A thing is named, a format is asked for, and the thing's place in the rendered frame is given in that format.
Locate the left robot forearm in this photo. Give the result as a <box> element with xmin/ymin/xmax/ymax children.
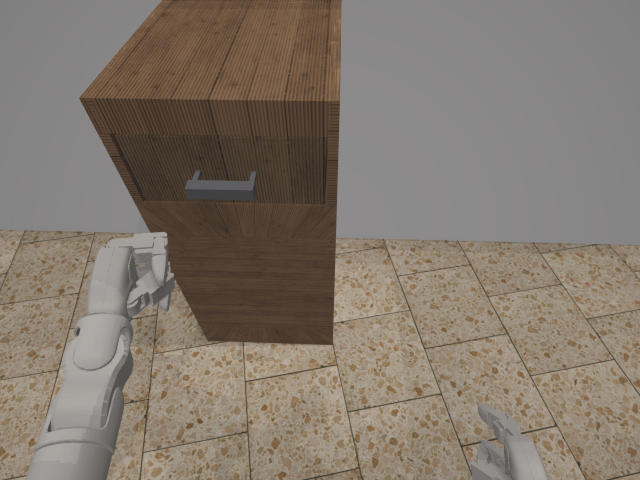
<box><xmin>25</xmin><ymin>313</ymin><xmax>133</xmax><ymax>480</ymax></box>

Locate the right robot hand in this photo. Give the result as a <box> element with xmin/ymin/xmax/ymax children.
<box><xmin>471</xmin><ymin>404</ymin><xmax>549</xmax><ymax>480</ymax></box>

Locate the left robot hand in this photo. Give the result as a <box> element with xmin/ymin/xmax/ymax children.
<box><xmin>86</xmin><ymin>232</ymin><xmax>175</xmax><ymax>322</ymax></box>

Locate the cabinet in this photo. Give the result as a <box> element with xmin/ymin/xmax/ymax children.
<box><xmin>79</xmin><ymin>0</ymin><xmax>342</xmax><ymax>345</ymax></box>

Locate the handle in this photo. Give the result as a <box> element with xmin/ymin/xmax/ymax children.
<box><xmin>185</xmin><ymin>170</ymin><xmax>257</xmax><ymax>200</ymax></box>

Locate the drawer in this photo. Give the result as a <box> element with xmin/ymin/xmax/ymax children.
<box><xmin>113</xmin><ymin>134</ymin><xmax>327</xmax><ymax>204</ymax></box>

